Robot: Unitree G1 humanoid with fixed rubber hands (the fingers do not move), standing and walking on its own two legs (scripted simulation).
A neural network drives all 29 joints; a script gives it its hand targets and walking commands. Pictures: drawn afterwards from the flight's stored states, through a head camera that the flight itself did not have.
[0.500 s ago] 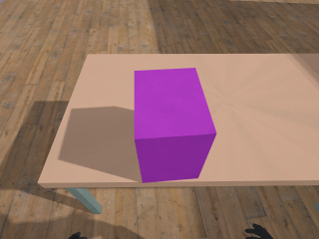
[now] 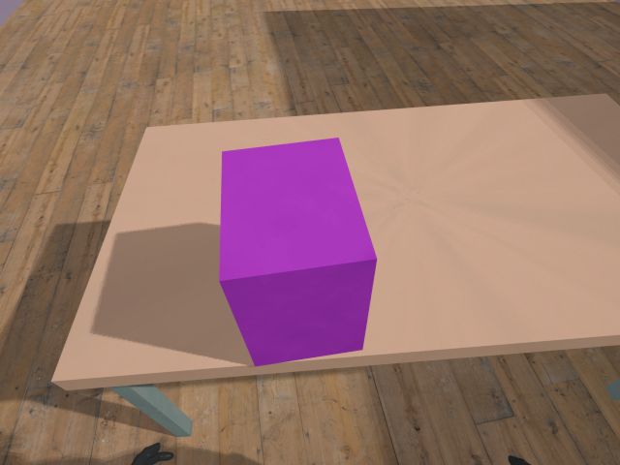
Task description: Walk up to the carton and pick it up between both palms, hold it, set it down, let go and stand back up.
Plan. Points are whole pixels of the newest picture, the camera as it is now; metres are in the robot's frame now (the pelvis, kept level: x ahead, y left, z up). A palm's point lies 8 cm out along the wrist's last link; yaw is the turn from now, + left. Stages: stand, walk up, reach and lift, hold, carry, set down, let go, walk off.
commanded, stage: walk up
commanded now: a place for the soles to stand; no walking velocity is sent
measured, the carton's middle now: (295, 255) +0.44 +0.04 -0.04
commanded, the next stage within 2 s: reach and lift in 0.58 s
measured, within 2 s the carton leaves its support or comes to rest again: neither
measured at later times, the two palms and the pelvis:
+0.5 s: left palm out of the picture +0.10 +0.25 -0.10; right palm out of the picture +0.04 -0.27 -0.11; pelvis -0.01 +0.00 +0.00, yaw -2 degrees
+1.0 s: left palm (157, 457) +0.16 +0.23 -0.08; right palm (520, 452) +0.15 -0.24 -0.09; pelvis -0.01 -0.02 +0.00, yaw +5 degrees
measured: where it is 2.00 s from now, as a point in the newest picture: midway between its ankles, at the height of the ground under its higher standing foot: outside the picture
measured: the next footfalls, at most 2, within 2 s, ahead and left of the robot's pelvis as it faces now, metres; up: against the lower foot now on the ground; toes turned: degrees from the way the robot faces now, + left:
none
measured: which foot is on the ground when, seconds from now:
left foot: down 0.00-1.00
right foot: down 0.00-1.00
